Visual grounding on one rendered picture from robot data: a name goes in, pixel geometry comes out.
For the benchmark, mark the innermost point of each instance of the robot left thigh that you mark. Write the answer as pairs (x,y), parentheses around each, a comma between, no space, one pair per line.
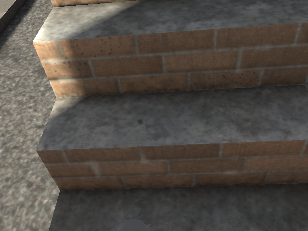
(132,224)

